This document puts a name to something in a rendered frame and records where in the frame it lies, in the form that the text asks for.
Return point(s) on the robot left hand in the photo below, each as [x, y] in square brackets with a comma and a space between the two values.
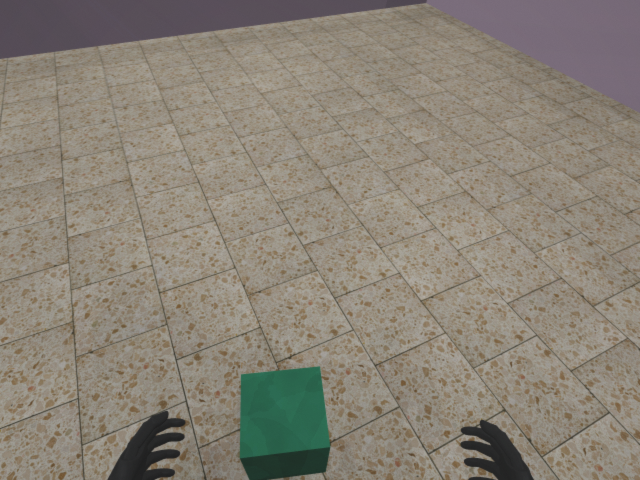
[138, 456]

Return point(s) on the robot right hand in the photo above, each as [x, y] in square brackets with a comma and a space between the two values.
[508, 463]

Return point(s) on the carton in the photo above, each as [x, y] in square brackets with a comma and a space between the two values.
[283, 424]

